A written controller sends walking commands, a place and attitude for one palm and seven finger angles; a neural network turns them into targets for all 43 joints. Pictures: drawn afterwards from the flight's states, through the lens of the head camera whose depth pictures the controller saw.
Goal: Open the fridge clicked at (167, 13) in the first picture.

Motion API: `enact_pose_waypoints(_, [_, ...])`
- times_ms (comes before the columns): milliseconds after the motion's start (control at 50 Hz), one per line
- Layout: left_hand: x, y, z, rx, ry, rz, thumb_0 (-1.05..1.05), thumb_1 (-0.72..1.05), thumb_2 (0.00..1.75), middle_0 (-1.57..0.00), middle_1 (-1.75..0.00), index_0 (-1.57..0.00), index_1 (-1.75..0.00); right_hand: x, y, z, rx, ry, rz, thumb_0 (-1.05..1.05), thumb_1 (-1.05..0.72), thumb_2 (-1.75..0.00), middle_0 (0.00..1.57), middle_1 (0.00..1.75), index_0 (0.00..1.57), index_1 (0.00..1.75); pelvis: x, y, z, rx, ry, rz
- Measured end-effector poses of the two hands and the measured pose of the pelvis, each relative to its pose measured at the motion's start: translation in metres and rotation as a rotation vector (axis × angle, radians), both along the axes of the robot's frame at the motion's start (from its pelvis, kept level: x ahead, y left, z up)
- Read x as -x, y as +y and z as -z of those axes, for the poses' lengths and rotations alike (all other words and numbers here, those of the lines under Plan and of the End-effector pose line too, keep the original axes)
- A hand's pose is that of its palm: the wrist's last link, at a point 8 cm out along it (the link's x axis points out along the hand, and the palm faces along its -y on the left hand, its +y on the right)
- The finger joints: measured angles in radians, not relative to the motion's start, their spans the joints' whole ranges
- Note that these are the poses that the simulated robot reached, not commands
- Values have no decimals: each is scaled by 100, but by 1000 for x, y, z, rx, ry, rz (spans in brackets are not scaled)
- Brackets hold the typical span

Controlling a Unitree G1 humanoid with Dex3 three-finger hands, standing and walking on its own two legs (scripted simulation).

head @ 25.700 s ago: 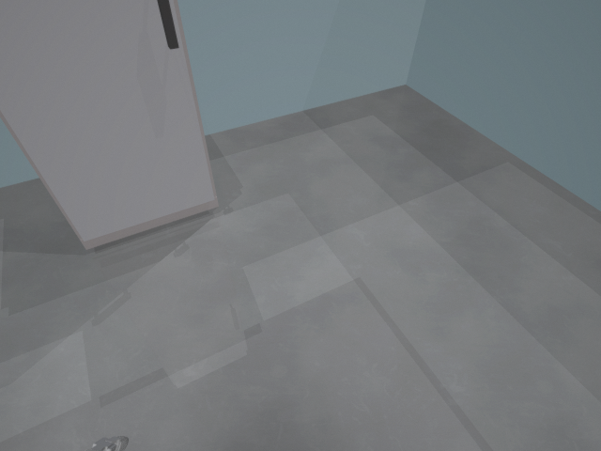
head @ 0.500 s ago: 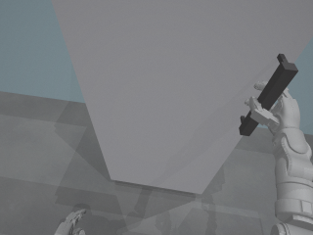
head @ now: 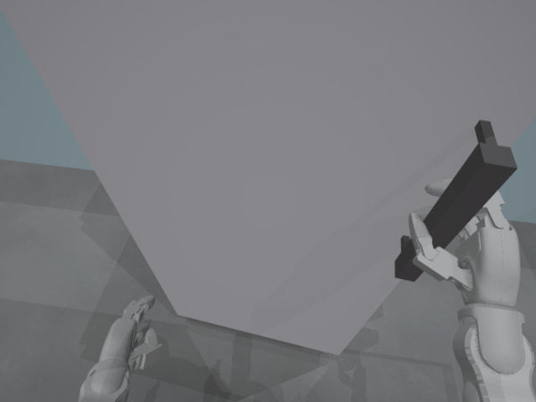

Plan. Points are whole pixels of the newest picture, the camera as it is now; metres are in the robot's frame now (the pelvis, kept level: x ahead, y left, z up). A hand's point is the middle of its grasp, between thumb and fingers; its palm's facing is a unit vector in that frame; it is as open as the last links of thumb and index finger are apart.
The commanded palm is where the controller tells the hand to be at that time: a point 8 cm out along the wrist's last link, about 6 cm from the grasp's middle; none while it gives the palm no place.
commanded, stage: walk backward, drawing the door open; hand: right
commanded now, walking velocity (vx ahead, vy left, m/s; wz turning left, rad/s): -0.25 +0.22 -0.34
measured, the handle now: (438, 212) +0.32 -0.19 +0.16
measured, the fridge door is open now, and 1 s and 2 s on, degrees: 6 35 75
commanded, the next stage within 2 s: stop walking and hold the door back in 1.90 s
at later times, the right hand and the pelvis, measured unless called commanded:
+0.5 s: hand (407, 317) +0.19 -0.12 +0.16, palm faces +0.43 +0.87 -0.25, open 7.0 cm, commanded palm +0.14 -0.16 +0.16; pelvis -0.01 +0.10 +0.01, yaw -15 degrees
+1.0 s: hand out of the picture +0.06 -0.01 +0.15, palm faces +0.78 +0.53 -0.35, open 7.2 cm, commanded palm +0.00 -0.01 +0.16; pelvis -0.01 +0.29 +0.01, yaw -37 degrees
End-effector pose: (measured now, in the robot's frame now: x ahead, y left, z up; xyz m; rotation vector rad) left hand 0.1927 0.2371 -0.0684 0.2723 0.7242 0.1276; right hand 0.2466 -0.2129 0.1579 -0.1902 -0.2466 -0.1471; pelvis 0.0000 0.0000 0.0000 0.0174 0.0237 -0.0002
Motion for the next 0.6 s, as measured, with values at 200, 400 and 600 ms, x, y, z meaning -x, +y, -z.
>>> enact_pose_waypoints(200, [21, -64, 2, 226, 44, 117, 1, 90, 90, -20, -30, -21, -30, 21, 11, -10, 27, 138, 106, -5, -59, -74, 42, 138, 24, 139, -3, 19, -24, 27, -40, 92])
enact_pose_waypoints(400, [15, 5, 21, 183, 44, 147, 1, 90, 90, -20, -30, -21, -30, 66, 38, -10, 70, 137, 269, -8, -60, -77, 42, 137, 18, 140, -1, 72, -13, 38, -26, 141])
enact_pose_waypoints(600, [1, 94, 3, -56, 27, 199, 1, 90, 90, -20, -30, -20, -30, 128, 72, -5, 31, 66, 324, -7, -59, -76, 44, 139, 21, 137, 24, 121, -6, 23, -2, 358])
